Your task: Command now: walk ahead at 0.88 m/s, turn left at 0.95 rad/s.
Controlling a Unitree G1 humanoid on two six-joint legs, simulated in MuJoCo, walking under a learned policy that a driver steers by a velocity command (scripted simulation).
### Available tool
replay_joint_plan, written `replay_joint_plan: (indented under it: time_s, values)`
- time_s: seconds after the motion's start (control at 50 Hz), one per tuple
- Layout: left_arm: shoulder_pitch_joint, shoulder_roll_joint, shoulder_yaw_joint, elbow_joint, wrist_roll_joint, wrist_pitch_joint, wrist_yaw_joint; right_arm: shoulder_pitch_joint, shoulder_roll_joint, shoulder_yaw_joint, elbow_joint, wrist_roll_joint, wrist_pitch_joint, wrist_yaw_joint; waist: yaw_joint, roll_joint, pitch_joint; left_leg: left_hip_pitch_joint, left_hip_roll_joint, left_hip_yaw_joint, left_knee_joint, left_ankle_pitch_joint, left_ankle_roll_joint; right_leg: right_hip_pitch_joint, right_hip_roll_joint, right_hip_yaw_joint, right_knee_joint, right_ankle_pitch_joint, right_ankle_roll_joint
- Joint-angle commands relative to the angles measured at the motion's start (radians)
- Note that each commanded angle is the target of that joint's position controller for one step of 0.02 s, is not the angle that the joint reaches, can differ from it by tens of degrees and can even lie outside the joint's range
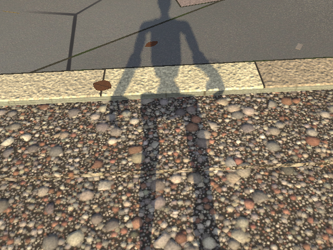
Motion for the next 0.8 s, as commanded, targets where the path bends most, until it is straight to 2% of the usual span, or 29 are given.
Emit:
replay_joint_plan:
  time_s: [0.02, 0.06, 0.1, 0.14, 0.16, 0.18, 0.2, 0.22, 0.24, 0.26, 0.28, 0.3, 0.32, 0.36, 0.44, 0.48, 0.5, 0.54, 0.56, 0.58, 0.6, 0.62, 0.64, 0.66, 0.68, 0.7, 0.72, 0.76, 0.8]
  values:
    - [0.017, 0.129, 0.030, -0.028, 0.002, -0.019, 0.006, -0.241, -0.034, 0.006, -0.124, 0.001, -0.023, 0.020, 0.042, -0.170, 0.214, -0.181, 0.043, 0.058, -0.130, -0.009, 0.027, 0.044, -0.240, 0.089, -0.188, -0.010, -0.116]
    - [0.059, 0.127, 0.028, 0.002, 0.009, -0.015, 0.011, -0.307, -0.010, 0.022, -0.143, 0.003, -0.027, 0.026, 0.061, -0.169, 0.241, -0.153, 0.049, 0.124, -0.210, -0.066, 0.064, 0.090, -0.251, 0.017, -0.187, 0.100, -0.113]
    - [0.080, 0.131, 0.025, 0.031, 0.012, -0.007, 0.015, -0.332, 0.014, 0.039, -0.156, 0.004, -0.030, 0.022, 0.047, -0.169, 0.250, -0.074, 0.022, 0.189, -0.313, -0.156, 0.117, 0.127, -0.248, -0.071, -0.119, 0.429, -0.099]
    - [0.093, 0.155, 0.018, 0.055, 0.006, -0.001, 0.022, -0.215, 0.016, 0.039, -0.119, -0.001, -0.036, -0.001, -0.036, -0.190, 0.140, 0.256, -0.116, 0.272, -0.389, -0.264, 0.181, 0.067, -0.259, -0.120, 0.076, 1.164, -0.102]
    - [0.094, 0.192, 0.020, 0.063, -0.002, 0.003, 0.022, -0.028, -0.013, 0.022, -0.068, -0.002, -0.043, -0.015, -0.131, -0.208, 0.040, 0.512, -0.176, 0.252, -0.417, -0.281, 0.210, -0.004, -0.286, -0.108, 0.276, 1.367, -0.118]
    - [0.029, 0.212, 0.018, 0.044, -0.023, 0.002, 0.018, 0.225, -0.058, -0.007, 0.013, -0.003, -0.055, -0.030, -0.282, -0.181, -0.069, 0.870, -0.172, 0.162, -0.575, -0.145, 0.230, -0.188, -0.253, -0.120, 0.554, 1.277, -0.111]
    - [0.060, 0.078, -0.017, -0.018, -0.043, -0.003, -0.008, 0.263, -0.196, -0.044, 0.040, -0.021, -0.060, -0.050, -0.234, 0.070, -0.209, 1.273, 0.107, -0.241, -0.655, -0.465, 0.252, -0.614, -0.131, -0.085, 0.946, 0.371, -0.078]
    - [0.003, 0.066, -0.021, -0.075, -0.056, -0.017, -0.014, 0.327, -0.267, -0.058, 0.016, -0.003, -0.060, -0.069, -0.242, 0.138, -0.399, 1.340, 0.365, -0.730, -0.820, -0.498, 0.284, -0.752, -0.001, 0.098, 1.246, -0.153, -0.074]
    - [-0.173, 0.132, -0.001, -0.092, -0.058, -0.016, -0.005, 0.332, -0.235, -0.052, 0.049, -0.014, -0.068, -0.079, -0.289, -0.055, -0.272, 1.230, 0.319, -0.581, -0.847, -0.314, 0.230, -0.828, -0.013, 0.225, 1.299, -0.019, -0.099]
    - [-0.162, 0.080, -0.012, -0.093, -0.068, -0.020, -0.003, 0.311, -0.195, -0.040, 0.094, -0.022, -0.083, -0.093, -0.227, -0.048, -0.086, 1.052, 0.318, -0.428, -0.839, -0.137, 0.220, -0.850, -0.026, 0.225, 1.268, 0.019, -0.100]
    - [-0.119, 0.059, -0.017, -0.063, -0.054, -0.013, -0.012, 0.249, -0.129, -0.020, 0.106, -0.024, -0.095, -0.096, -0.159, -0.090, 0.006, 0.904, 0.265, -0.308, -0.852, -0.082, 0.171, -0.807, -0.073, 0.224, 1.185, 0.043, -0.101]
    - [-0.066, 0.040, -0.017, -0.031, -0.037, 0.009, -0.023, 0.179, -0.077, 0.000, 0.113, -0.012, -0.105, -0.097, -0.097, -0.048, 0.061, 0.786, 0.204, -0.196, -0.886, -0.076, 0.134, -0.758, -0.089, 0.221, 1.158, 0.065, -0.100]
    - [0.004, 0.019, -0.018, -0.005, -0.032, 0.035, -0.032, 0.150, -0.041, 0.015, 0.109, 0.001, -0.116, -0.093, -0.052, 0.019, 0.067, 0.702, 0.203, -0.133, -0.919, -0.052, 0.116, -0.703, -0.096, 0.217, 1.150, 0.092, -0.092]
    - [-0.016, -0.010, -0.015, 0.010, -0.034, 0.067, -0.043, 0.156, 0.005, 0.027, 0.139, 0.020, -0.143, -0.085, -0.030, 0.033, 0.122, 0.639, 0.166, -0.017, -0.974, 0.027, 0.074, -0.744, -0.087, 0.200, 1.168, 0.105, -0.088]
    - [-0.205, -0.044, -0.032, -0.058, -0.046, 0.079, -0.045, 0.152, 0.045, 0.041, 0.173, 0.018, -0.171, -0.070, -0.025, 0.072, 0.227, 0.567, 0.071, 0.238, -1.078, 0.384, 0.015, -0.805, -0.039, 0.106, 0.995, 0.228, -0.113]
    - [-0.262, -0.036, -0.039, -0.074, -0.042, 0.071, -0.050, 0.154, 0.057, 0.051, 0.183, 0.021, -0.174, -0.085, -0.023, 0.038, 0.223, 0.631, 0.052, 0.303, -1.095, 0.579, 0.016, -0.788, -0.015, 0.019, 0.867, 0.295, -0.141]
    - [-0.222, -0.034, -0.042, -0.058, -0.048, 0.072, -0.054, 0.105, 0.038, 0.054, 0.168, 0.023, -0.177, -0.097, 0.010, 0.001, 0.171, 0.638, 0.040, 0.348, -1.074, 0.783, -0.003, -0.681, 0.021, -0.022, 0.791, 0.329, -0.162]
    - [-0.191, -0.025, -0.048, -0.069, -0.023, 0.063, -0.063, 0.121, -0.041, 0.034, 0.159, 0.033, -0.191, -0.127, 0.036, 0.022, 0.136, 0.715, 0.116, 0.332, -0.912, 1.253, -0.008, -0.539, 0.069, -0.090, 0.625, 0.342, -0.181]
    - [-0.089, 0.000, -0.038, -0.037, -0.014, 0.069, -0.058, 0.104, -0.077, 0.023, 0.154, 0.034, -0.188, -0.143, 0.080, 0.053, 0.071, 0.750, 0.130, 0.320, -0.784, 1.339, -0.014, -0.423, 0.104, -0.092, 0.587, 0.330, -0.187]
    - [0.114, 0.058, -0.012, 0.021, -0.011, 0.074, -0.051, 0.048, -0.111, 0.009, 0.131, 0.029, -0.172, -0.153, 0.173, 0.063, -0.040, 0.738, 0.142, 0.299, -0.545, 1.376, -0.014, -0.215, 0.154, -0.081, 0.573, 0.300, -0.199]
    - [0.339, 0.123, 0.022, 0.080, -0.008, 0.074, -0.042, -0.027, -0.125, 0.001, 0.111, 0.041, -0.155, -0.152, 0.289, 0.030, -0.117, 0.649, 0.138, 0.270, -0.181, 1.234, -0.020, 0.010, 0.141, 0.013, 0.457, 0.366, -0.253]
    - [0.297, 0.147, 0.040, 0.092, -0.039, 0.063, -0.026, -0.057, -0.046, 0.013, 0.122, 0.061, -0.140, -0.124, 0.264, -0.180, -0.041, 0.467, -0.069, 0.283, 0.254, 0.129, -0.034, 0.097, 0.086, 0.140, 0.242, 0.563, -0.305]
    - [0.154, 0.166, 0.015, 0.023, -0.049, 0.041, -0.028, -0.008, 0.095, 0.067, 0.010, 0.024, -0.168, -0.104, 0.058, -0.472, -0.008, 0.124, -0.217, 0.072, 0.630, -0.492, -0.076, 0.197, -0.042, 0.490, 0.341, 1.082, -0.365]
    - [0.063, 0.165, 0.018, -0.053, 0.002, 0.023, -0.029, 0.144, 0.046, 0.067, -0.022, 0.052, -0.193, -0.083, -0.015, -0.336, -0.306, 0.074, -0.201, -0.156, 0.707, -0.461, -0.050, 0.310, -0.219, 0.875, 0.174, 0.788, -0.513]
    - [-0.014, 0.157, 0.030, -0.113, -0.014, 0.019, -0.032, 0.094, -0.023, 0.056, -0.035, 0.067, -0.201, -0.080, -0.026, -0.108, -0.217, 0.054, -0.172, -0.151, 0.625, -0.428, -0.012, 0.196, -0.216, 0.941, 0.055, 0.460, -0.502]
    - [-0.104, 0.132, 0.027, -0.134, -0.049, 0.012, -0.033, 0.039, -0.027, 0.047, -0.052, 0.064, -0.198, -0.084, -0.093, 0.089, -0.016, 0.008, -0.125, -0.120, 0.498, -0.367, 0.002, -0.017, -0.176, 0.867, 0.000, 0.268, -0.450]
    - [-0.178, 0.109, 0.018, -0.154, -0.060, 0.007, -0.031, 0.023, -0.018, 0.047, -0.048, 0.047, -0.180, -0.092, -0.139, 0.154, 0.068, 0.057, -0.079, -0.108, 0.405, -0.335, -0.007, -0.195, -0.144, 0.796, -0.028, 0.292, -0.412]
    - [-0.214, 0.108, 0.022, -0.183, -0.050, 0.003, -0.015, 0.016, -0.045, 0.031, -0.058, 0.035, -0.144, -0.105, -0.152, 0.102, 0.111, 0.179, -0.035, -0.096, 0.214, -0.287, -0.043, -0.384, -0.052, 0.638, -0.033, 0.505, -0.368]
    - [-0.188, 0.107, 0.027, -0.168, -0.057, 0.013, 0.010, -0.070, 0.005, 0.039, -0.092, 0.015, -0.133, -0.126, -0.121, 0.060, 0.088, 0.250, -0.061, -0.034, -0.025, -0.210, -0.080, -0.450, 0.059, 0.474, 0.032, 0.771, -0.321]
